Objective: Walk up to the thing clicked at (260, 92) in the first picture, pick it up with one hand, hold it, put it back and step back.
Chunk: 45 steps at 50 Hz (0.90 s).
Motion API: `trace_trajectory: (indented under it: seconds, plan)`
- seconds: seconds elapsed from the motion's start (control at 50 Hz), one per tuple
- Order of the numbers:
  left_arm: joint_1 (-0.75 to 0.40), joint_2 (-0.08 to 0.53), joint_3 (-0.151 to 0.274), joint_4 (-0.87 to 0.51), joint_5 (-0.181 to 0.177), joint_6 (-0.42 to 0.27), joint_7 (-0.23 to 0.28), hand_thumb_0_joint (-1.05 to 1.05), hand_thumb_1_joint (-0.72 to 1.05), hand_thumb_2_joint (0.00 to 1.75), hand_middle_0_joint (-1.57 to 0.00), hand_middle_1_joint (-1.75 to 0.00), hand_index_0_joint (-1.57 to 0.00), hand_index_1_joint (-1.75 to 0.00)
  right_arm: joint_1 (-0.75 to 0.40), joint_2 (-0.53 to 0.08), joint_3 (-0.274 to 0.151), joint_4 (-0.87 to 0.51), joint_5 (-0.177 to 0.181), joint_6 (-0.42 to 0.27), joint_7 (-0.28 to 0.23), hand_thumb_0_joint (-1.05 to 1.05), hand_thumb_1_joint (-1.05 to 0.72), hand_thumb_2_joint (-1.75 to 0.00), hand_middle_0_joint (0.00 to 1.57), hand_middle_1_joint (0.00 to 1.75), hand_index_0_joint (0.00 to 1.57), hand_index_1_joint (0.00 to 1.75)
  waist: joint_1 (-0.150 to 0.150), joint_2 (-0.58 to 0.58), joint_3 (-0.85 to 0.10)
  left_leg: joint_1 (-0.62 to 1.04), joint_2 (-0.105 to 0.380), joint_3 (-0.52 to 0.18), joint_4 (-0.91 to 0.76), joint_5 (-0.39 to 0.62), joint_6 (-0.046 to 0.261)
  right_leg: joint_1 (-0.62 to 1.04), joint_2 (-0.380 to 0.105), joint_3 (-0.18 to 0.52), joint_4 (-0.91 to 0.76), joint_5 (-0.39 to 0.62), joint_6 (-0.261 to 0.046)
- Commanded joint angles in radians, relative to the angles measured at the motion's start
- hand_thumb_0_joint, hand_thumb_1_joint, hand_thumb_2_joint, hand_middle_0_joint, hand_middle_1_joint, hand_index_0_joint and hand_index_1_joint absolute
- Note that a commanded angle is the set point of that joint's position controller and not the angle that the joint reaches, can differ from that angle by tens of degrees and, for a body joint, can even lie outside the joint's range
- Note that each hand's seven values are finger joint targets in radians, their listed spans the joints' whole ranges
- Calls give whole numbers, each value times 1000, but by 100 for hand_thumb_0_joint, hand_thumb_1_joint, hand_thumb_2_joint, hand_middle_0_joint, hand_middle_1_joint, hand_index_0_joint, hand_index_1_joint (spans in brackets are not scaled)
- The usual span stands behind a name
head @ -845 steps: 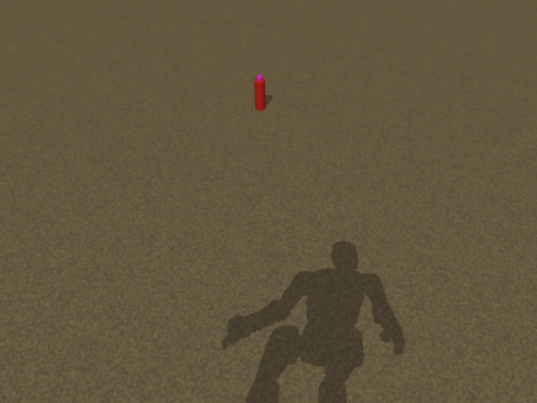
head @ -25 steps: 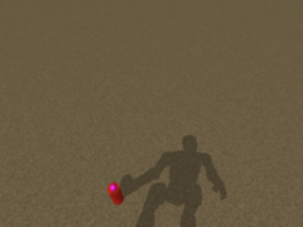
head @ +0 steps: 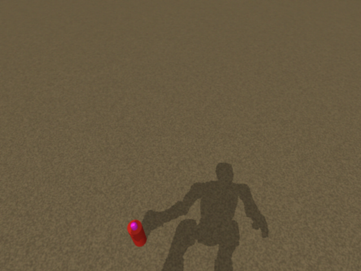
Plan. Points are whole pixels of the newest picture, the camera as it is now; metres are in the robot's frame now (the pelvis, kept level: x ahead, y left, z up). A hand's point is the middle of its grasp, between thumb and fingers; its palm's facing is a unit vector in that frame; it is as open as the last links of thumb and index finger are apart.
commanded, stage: stand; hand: left
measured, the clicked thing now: (137, 232) +0.40 +0.24 -0.66
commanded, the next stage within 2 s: none
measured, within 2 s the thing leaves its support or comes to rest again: neither
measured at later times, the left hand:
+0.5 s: hand out of the picture +0.06 +0.26 -0.16, palm faces -0.01 -0.94 -0.34, open 7.4 cm
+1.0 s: hand out of the picture +0.06 +0.26 -0.16, palm faces -0.01 -0.94 -0.34, open 7.4 cm
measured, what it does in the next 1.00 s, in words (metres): stands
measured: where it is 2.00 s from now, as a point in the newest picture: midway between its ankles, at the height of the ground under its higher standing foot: outside the picture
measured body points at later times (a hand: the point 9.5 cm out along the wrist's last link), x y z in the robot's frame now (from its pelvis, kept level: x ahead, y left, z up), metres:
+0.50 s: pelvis -0.01 +0.00 +0.00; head +0.00 +0.00 +0.45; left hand +0.06 +0.30 -0.13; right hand +0.07 -0.30 -0.13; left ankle +0.00 +0.14 -0.75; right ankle +0.00 -0.14 -0.75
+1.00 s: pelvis +0.00 +0.00 +0.00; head +0.01 +0.00 +0.45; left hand +0.06 +0.30 -0.13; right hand +0.07 -0.30 -0.13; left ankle +0.00 +0.14 -0.75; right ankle +0.00 -0.14 -0.75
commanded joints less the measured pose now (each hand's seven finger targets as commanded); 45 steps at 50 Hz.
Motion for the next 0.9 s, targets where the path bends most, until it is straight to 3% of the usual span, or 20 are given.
trace_trajectory:
  seconds: [0.0, 0.14, 0.28, 0.34, 0.4, 0.52, 0.58, 0.64, 0.68, 0.78, 0.82, 0.88]
  plan:
    - [-25, 213, 36, -62, 4, -21, 17, 0, 90, 90, -20, -30, -20, -30, -47, -224, -43, -61, 0, -23, -17, 0, -90, -90, 20, 30, 20, 30, 1, 0, -94, 21, 96, -59, -28, 196, 48, 28, -96, 60, -40, 202, -44]
    - [-29, 221, 34, -65, 2, -19, 17, 0, 90, 90, -20, -30, -20, -30, -34, -221, -37, -58, -1, -20, -16, 0, -90, -90, 20, 30, 20, 30, -4, 4, -84, 6, 98, -61, -40, 179, 46, 36, -95, 57, -40, 182, -44]
    - [-13, 226, 33, -62, 4, -13, 14, 0, 90, 90, -20, -30, -20, -30, -35, -225, -35, -56, -2, -18, -14, 0, -90, -90, 20, 30, 20, 30, 0, 12, -39, -24, 92, -71, -73, 47, 45, -3, -86, 59, -57, 57, -46]
    - [-14, 222, 32, -68, 4, -16, 14, 0, 90, 90, -20, -30, -20, -30, -36, -230, -37, -59, -2, -22, -14, 0, -90, -90, 20, 30, 20, 30, 2, 11, -66, -2, 96, -70, -54, 111, 45, 4, -93, 62, -51, 98, -48]
    - [-7, 230, 32, -65, 5, -17, 14, 0, 90, 90, -20, -30, -20, -30, -29, -225, -37, -54, -2, -19, -14, 0, -90, -90, 20, 30, 20, 30, 0, 0, -48, -12, 92, -72, -58, 66, 44, -13, -92, 64, -62, 54, -46]
    - [0, 226, 31, -68, 3, -20, 14, 0, 90, 90, -20, -30, -20, -30, -25, -230, -38, -56, -1, -19, -13, 0, -90, -90, 20, 30, 20, 30, -1, 7, -65, -7, 92, -70, -44, 100, 48, 0, -94, 65, -56, 100, -49]
    - [-6, 229, 32, -66, 3, -16, 15, 0, 90, 90, -20, -30, -20, -30, -20, -225, -36, -54, -3, -17, -12, 0, -90, -90, 20, 30, 20, 30, -2, -1, -39, -35, 89, -75, -60, 38, 46, -8, -91, 63, -61, 34, -47]
    - [1, 228, 30, -68, 3, -18, 14, 0, 90, 90, -20, -30, -20, -30, -12, -225, -37, -52, -2, -17, -11, 0, -90, -90, 20, 30, 20, 30, -1, 0, -37, -35, 86, -76, -59, 38, 45, -16, -91, 65, -69, 22, -48]
    - [1, 226, 31, -70, 4, -18, 12, 0, 90, 90, -20, -30, -20, -30, -9, -228, -36, -54, -4, -19, -12, 0, -90, -90, 20, 30, 20, 30, -1, 7, -56, -33, 90, -75, -52, 70, 48, 7, -96, 65, -57, 73, -51]
    - [5, 230, 30, -70, 4, -17, 13, 0, 90, 90, -20, -30, -20, -30, -9, -225, -36, -55, -3, -17, -12, 0, -90, -90, 20, 30, 20, 30, -1, -4, -40, -34, 87, -78, -58, 30, 44, -24, -89, 62, -68, 9, -49]
    - [3, 231, 30, -72, 6, -17, 14, 0, 90, 90, -20, -30, -20, -30, -5, -222, -35, -55, -4, -17, -10, 0, -90, -90, 20, 30, 20, 30, -1, -6, -43, -42, 87, -78, -57, 33, 46, -13, -92, 62, -63, 20, -49]
    - [4, 228, 31, -74, 4, -21, 15, 0, 90, 90, -20, -30, -20, -30, -6, -224, -33, -59, -4, -20, -13, 0, -90, -90, 20, 30, 20, 30, -2, 3, -79, -21, 93, -72, -37, 139, 50, 23, -101, 62, -46, 146, -47]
